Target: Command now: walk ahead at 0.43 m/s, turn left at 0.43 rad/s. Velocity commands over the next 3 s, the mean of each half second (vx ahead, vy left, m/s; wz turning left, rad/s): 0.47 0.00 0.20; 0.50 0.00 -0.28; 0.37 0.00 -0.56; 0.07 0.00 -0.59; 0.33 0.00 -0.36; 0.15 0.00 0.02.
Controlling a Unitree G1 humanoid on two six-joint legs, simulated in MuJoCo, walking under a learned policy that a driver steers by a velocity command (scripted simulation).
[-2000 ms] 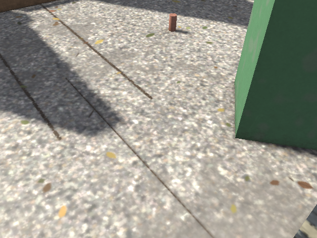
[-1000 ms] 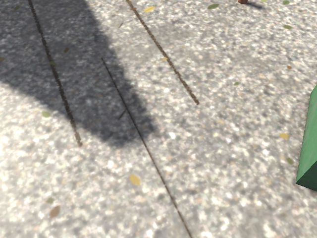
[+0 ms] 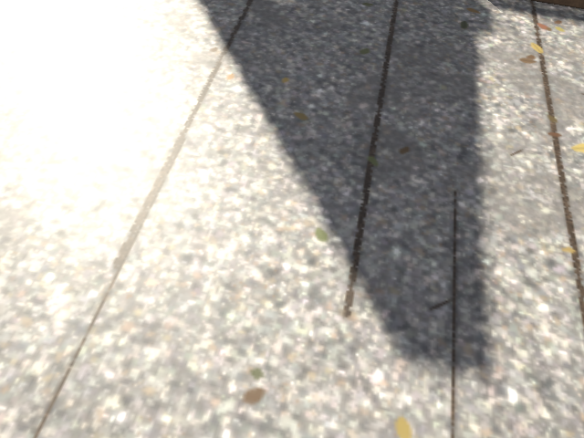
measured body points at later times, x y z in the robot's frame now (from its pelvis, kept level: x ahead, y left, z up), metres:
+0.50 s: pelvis +0.28 -0.03 +0.00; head +0.31 -0.03 +0.45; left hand +0.30 +0.25 -0.12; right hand +0.47 -0.27 -0.09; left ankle +0.34 +0.13 -0.67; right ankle +0.29 -0.12 -0.74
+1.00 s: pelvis +0.55 +0.05 +0.00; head +0.57 +0.05 +0.45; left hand +0.73 +0.31 -0.11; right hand +0.58 -0.24 -0.11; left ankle +0.54 +0.16 -0.75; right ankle +0.61 -0.12 -0.66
